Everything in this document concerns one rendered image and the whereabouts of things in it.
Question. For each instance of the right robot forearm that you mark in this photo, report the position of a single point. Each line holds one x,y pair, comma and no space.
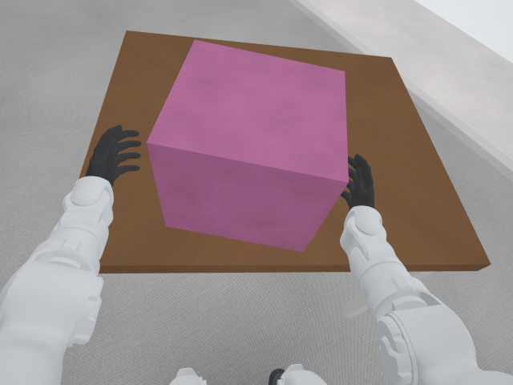
382,277

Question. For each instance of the robot right hand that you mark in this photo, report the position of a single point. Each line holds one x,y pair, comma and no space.
361,188

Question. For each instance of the robot right upper arm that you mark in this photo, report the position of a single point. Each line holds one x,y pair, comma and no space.
429,346

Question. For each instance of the left robot forearm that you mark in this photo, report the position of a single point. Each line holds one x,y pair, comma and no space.
79,238

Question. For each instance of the table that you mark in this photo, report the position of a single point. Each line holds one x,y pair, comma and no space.
424,219

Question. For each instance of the robot left hand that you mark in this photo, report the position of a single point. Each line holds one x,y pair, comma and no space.
105,160

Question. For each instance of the robot left upper arm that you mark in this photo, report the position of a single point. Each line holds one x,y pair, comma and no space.
51,307

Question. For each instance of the carton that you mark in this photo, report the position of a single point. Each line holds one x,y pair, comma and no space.
251,147

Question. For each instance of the robot right shin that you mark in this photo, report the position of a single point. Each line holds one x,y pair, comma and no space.
294,367

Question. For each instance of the robot right foot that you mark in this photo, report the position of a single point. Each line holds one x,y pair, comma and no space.
275,375

